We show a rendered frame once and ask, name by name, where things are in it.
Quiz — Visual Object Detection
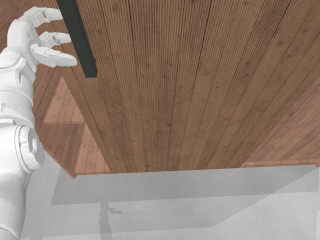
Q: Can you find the handle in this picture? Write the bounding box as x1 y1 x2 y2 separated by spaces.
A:
56 0 98 78

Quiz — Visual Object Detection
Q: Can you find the wardrobe door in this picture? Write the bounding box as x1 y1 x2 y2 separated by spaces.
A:
244 74 320 163
24 0 320 174

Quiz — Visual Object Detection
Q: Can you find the robot left upper arm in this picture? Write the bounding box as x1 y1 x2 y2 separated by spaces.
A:
0 124 45 240

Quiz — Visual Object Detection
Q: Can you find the robot left hand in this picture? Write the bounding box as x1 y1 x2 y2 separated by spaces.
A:
7 6 77 68

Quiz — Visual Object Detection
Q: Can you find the left robot forearm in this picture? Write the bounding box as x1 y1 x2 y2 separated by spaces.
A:
0 46 37 129

